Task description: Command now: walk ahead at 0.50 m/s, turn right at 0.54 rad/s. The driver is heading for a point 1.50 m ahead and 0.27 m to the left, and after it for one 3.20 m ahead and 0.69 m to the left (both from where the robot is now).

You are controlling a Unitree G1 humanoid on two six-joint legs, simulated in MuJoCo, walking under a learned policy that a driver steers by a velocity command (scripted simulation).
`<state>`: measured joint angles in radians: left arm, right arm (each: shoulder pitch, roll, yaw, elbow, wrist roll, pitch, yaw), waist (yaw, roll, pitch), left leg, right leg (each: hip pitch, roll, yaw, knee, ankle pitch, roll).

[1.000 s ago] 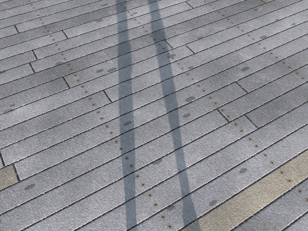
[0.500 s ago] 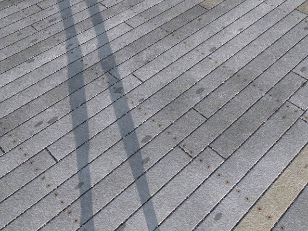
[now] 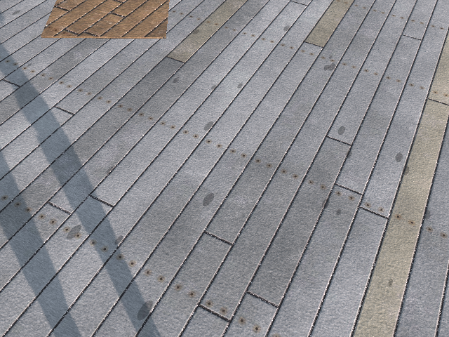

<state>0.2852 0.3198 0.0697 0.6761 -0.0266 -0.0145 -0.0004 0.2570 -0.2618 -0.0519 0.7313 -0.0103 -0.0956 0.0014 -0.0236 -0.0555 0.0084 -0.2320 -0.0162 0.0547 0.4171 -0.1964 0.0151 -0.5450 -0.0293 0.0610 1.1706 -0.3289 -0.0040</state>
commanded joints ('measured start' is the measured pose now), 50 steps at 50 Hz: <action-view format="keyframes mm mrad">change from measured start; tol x32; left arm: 1 -58 30 8 -107 4 -5 -4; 50 -95 75 21 9 40 -90 6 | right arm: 1 3 -139 -37 -27 6 -17 -2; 50 -33 -165 -56 -92 22 28 9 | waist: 1 -7 168 26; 12 -2 149 36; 16 116 -246 -414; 35 86 27 94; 42 -25 370 -278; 50 41 85 -57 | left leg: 1 122 282 -232 -248 129 178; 14 118 208 -76 99 524 84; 16 -401 -1 -81 736 -387 -12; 18 -556 77 -160 871 -298 0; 36 -429 116 -36 236 132 39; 40 17 -50 75 158 42 140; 43 616 348 -885 -147 -256 395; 50 61 181 -399 -188 249 288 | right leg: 1 -192 -74 41 -74 58 19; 12 74 1 -58 -639 239 -31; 14 435 28 -83 -682 273 -78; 16 965 -406 562 -763 106 -285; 22 423 -249 154 -992 185 -204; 33 499 -256 -190 -1051 360 -157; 40 552 -211 -313 -498 950 -59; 42 -134 66 -192 175 -225 60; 50 -55 -75 9 -152 37 43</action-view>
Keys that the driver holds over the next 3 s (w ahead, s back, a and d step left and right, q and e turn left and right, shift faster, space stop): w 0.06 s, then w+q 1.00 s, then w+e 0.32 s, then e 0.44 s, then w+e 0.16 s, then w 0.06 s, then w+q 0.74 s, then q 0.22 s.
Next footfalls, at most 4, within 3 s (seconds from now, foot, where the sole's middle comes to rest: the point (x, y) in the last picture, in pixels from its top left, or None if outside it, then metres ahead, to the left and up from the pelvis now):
0.30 right None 0.32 -0.17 -0.78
0.80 left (178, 315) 0.56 0.13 -0.78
1.32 right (206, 218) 0.91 0.05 -0.78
1.80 left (147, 188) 1.04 0.27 -0.78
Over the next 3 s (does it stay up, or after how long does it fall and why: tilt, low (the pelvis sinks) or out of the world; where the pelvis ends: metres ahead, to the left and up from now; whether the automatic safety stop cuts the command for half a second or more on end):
stays up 1.37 0.21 0.00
